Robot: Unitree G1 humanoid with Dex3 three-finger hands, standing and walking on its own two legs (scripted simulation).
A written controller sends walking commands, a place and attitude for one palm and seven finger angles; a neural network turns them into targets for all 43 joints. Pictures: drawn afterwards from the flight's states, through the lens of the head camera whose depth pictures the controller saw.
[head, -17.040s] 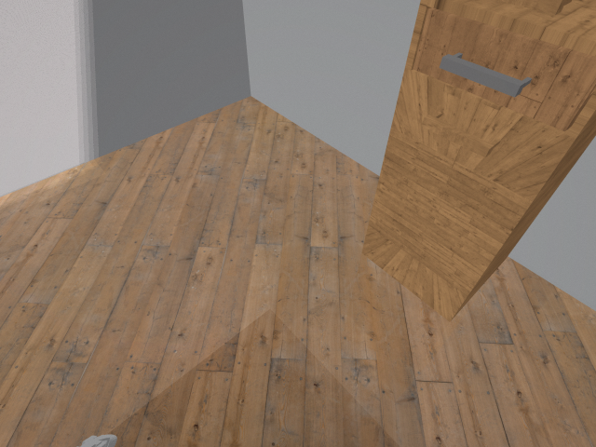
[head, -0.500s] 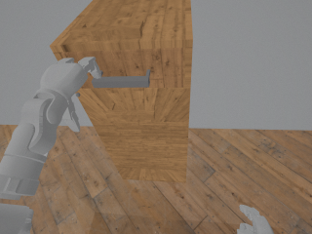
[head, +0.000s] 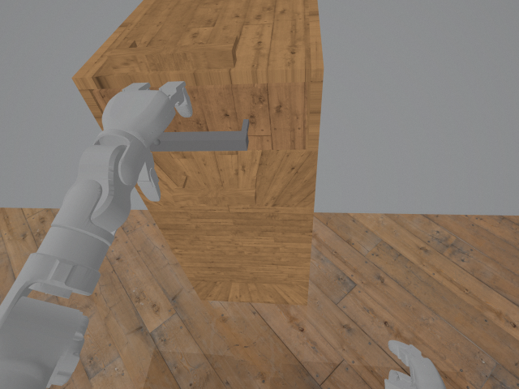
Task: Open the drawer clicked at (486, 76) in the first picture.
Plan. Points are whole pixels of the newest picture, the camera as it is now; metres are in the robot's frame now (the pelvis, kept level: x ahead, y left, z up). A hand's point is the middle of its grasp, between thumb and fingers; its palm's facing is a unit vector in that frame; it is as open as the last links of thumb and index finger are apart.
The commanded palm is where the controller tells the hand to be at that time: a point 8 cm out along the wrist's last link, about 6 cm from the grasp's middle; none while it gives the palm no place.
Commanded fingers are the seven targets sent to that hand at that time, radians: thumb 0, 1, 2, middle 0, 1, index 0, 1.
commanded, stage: move the hooked fingers above the handle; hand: left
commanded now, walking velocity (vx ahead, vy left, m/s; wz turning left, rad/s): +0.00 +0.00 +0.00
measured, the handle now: (200, 133) +0.52 +0.16 +0.12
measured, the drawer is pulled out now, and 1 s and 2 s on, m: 0.00 0.00 0.00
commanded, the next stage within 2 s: lower the fingers behind the handle in 1.12 s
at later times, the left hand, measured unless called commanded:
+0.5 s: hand (178, 125) +0.47 +0.17 +0.17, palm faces +0.03 -0.04 -1.00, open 13.8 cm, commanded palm +0.45 +0.19 +0.24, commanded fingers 0.00 -0.50 0.30 -0.30 -1.20 -0.30 -1.20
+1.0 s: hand (173, 122) +0.47 +0.18 +0.18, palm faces +0.04 -0.03 -1.00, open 13.8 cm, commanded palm +0.45 +0.19 +0.24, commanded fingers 0.00 -0.50 0.30 -0.30 -1.20 -0.30 -1.20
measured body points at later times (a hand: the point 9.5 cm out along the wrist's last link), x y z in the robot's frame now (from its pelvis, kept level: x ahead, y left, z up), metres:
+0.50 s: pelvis +0.01 +0.00 +0.00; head +0.04 -0.03 +0.45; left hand +0.46 +0.17 +0.23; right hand +0.14 -0.25 -0.14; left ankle -0.01 +0.10 -0.74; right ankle +0.00 -0.10 -0.74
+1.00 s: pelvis +0.01 +0.00 +0.00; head +0.04 -0.03 +0.45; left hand +0.46 +0.18 +0.24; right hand +0.15 -0.25 -0.13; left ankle -0.01 +0.10 -0.74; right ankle +0.00 -0.10 -0.74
